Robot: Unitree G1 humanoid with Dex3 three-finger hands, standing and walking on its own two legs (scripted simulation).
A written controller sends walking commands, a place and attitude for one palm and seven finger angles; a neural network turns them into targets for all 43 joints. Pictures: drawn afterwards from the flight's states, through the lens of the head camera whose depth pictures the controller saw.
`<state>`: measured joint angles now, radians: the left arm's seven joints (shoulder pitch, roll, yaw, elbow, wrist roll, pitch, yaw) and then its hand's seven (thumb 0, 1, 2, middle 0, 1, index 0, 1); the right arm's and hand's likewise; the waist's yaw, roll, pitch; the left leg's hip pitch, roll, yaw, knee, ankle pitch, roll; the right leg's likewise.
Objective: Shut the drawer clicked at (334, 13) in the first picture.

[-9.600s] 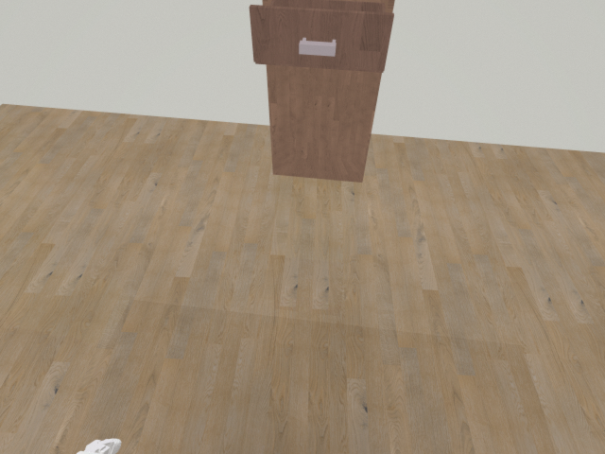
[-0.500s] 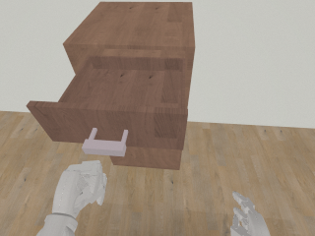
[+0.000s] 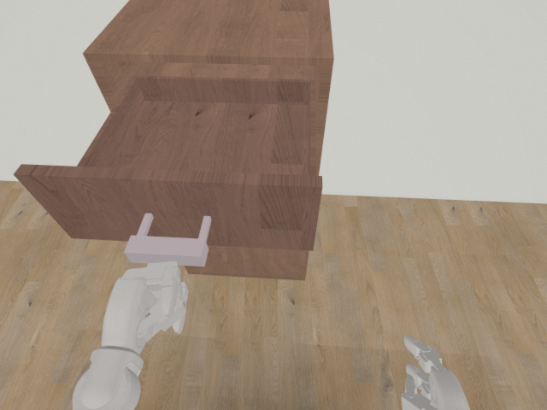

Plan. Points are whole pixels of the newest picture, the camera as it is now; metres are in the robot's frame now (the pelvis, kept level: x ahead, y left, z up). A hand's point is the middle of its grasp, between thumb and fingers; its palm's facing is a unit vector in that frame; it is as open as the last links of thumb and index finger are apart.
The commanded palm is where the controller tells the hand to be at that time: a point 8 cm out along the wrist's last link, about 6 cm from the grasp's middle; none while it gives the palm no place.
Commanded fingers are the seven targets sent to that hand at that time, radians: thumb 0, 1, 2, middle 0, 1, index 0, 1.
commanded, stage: bring the fist close to the handle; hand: left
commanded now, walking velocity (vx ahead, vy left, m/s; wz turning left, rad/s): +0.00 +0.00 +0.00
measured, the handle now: (172, 236) +0.34 +0.16 +0.07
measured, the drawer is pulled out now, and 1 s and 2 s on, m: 0.29 0.26 0.13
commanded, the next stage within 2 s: push the drawer shut in 0.24 s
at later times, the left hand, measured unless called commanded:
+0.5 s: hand (181, 308) +0.24 +0.13 +0.07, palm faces -0.03 -1.00 -0.05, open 3.3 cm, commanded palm +0.23 +0.19 +0.07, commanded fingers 0.00 0.90 0.90 -1.40 -1.60 -1.40 -1.60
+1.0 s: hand (186, 271) +0.29 +0.13 +0.07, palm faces -0.04 -1.00 -0.04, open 3.1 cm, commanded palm +0.29 +0.19 +0.07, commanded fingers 0.00 0.90 0.90 -1.40 -1.60 -1.40 -1.60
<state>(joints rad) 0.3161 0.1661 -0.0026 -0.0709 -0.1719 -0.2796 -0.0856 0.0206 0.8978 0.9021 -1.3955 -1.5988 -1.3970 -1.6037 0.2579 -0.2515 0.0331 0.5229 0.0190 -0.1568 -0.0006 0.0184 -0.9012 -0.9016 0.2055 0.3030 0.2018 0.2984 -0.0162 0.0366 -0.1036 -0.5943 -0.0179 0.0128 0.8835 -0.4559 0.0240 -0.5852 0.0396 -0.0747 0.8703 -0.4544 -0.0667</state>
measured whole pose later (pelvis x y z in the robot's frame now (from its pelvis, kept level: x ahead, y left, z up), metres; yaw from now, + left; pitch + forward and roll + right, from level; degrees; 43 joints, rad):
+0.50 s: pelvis -0.01 +0.00 +0.00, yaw +1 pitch +9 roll +0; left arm 0.30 0.17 -0.01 -0.06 -0.17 -0.29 -0.08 0.02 0.90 0.90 -1.40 -1.60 -1.40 -1.60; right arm 0.24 -0.25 0.04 0.51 0.03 -0.14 -0.01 0.02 -0.90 -0.90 0.21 0.30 0.20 0.30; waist -0.01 0.04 -0.10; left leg -0.61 -0.02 0.00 0.90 -0.45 0.02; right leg -0.59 0.04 -0.09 0.88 -0.46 -0.07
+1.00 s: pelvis -0.02 +0.00 +0.00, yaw +0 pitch +9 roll +0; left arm -0.02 0.19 0.02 0.24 -0.18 -0.29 -0.08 0.00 0.80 0.91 -1.40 -1.60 -1.40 -1.60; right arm 0.23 -0.26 0.04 0.59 0.03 -0.11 -0.01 0.02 -0.90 -0.90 0.21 0.30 0.20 0.30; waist -0.02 0.03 -0.08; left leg -0.59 -0.02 0.01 0.85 -0.41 0.03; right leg -0.58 0.03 -0.08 0.84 -0.41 -0.06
